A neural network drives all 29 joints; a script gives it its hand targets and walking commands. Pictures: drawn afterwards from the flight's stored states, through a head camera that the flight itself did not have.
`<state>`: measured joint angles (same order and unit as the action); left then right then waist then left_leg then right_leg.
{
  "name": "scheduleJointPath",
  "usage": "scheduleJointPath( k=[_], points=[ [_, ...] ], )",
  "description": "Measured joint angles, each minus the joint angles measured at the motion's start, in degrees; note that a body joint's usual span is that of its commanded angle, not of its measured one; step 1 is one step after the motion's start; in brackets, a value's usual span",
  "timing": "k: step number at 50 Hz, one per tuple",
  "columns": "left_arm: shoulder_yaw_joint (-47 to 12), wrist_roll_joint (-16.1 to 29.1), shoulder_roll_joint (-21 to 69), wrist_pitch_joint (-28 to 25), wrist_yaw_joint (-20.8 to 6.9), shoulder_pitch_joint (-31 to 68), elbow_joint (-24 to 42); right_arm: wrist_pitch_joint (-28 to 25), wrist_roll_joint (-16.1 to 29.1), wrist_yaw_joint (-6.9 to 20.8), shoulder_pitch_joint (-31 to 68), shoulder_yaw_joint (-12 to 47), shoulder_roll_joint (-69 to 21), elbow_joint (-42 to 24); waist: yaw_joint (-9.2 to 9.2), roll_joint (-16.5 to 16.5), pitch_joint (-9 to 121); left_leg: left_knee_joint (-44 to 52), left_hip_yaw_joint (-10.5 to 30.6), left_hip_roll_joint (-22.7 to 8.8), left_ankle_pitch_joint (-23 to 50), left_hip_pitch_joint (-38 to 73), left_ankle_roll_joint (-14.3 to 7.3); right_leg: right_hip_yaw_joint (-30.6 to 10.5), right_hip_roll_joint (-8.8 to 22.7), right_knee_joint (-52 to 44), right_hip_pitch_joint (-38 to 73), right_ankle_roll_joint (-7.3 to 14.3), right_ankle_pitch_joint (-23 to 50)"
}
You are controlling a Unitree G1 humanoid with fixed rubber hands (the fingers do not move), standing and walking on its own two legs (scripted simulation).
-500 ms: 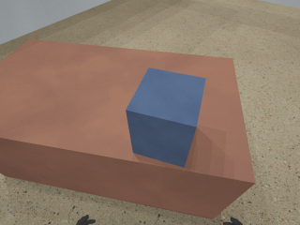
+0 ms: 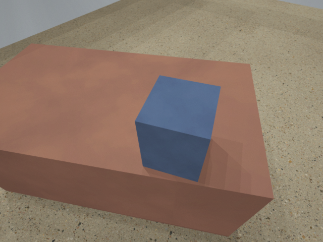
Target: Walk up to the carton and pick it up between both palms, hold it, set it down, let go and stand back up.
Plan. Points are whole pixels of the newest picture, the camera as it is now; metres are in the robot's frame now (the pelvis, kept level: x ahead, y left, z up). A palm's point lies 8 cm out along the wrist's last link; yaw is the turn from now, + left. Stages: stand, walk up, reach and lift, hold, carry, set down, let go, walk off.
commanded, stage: stand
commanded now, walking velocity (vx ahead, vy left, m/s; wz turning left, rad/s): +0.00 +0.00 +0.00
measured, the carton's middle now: (178, 129) +0.47 -0.03 -0.04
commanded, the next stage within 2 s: none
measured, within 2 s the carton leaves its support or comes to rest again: neither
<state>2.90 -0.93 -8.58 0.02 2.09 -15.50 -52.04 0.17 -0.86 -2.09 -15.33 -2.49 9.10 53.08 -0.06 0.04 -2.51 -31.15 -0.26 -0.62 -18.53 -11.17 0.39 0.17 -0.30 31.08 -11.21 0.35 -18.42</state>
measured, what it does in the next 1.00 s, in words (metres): stands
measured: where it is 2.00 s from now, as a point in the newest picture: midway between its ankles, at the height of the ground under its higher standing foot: outside the picture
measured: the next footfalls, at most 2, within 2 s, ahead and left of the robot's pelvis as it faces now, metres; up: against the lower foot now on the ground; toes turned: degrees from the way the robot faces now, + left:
none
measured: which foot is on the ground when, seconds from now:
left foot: down 0.00-1.00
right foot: down 0.00-1.00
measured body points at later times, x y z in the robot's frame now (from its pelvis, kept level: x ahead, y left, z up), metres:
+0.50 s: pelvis -0.01 +0.00 +0.01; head +0.00 +0.00 +0.46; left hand -0.01 +0.21 -0.15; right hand -0.01 -0.22 -0.16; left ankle -0.02 +0.12 -0.73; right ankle -0.02 -0.12 -0.73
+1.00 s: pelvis -0.02 -0.01 +0.01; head -0.01 -0.01 +0.46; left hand -0.04 +0.19 -0.16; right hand -0.04 -0.21 -0.16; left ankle -0.02 +0.12 -0.73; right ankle -0.02 -0.12 -0.73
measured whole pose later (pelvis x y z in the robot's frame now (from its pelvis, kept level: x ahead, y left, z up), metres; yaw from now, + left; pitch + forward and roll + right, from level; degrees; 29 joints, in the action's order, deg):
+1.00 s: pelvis -0.02 -0.01 +0.01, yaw +0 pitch -3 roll +0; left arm 1.2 -0.8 -5.3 -0.4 2.7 -16.9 -66.1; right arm 0.0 -0.9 -2.8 -16.5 -1.0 5.4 66.7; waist 0.1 0.3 -4.1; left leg -25.9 0.0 -1.5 -14.4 -8.5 1.2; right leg 0.5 -1.1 25.4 -8.3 1.0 -14.0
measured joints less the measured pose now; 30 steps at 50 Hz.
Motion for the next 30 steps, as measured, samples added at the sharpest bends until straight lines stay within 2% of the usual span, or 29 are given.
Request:
scheduleJointPath(
  k=[16, 30],
  points=[
    [-0.4, 0.2, 1.2, -0.1, 0.4, -0.6, -7.8, 0.1, 0.1, -0.4, -0.5, 0.3, -1.4, 7.8, -0.01, 0.0, -1.1, 3.9, 0.0, -0.2, 2.2, 3.0, 0.2, 0.0, -0.1, -3.9, 2.9, 0.1, 2.2],
    [-1.2, 0.2, 2.6, -0.3, 0.5, -0.8, -11.9, 0.0, -0.1, -0.6, -0.9, 1.0, -2.8, 11.9, 0.13, 0.3, -1.4, 5.2, 0.0, -0.5, 3.3, 3.4, 0.4, 0.1, -0.4, -5.4, 3.5, 0.3, 3.5]
  ],
)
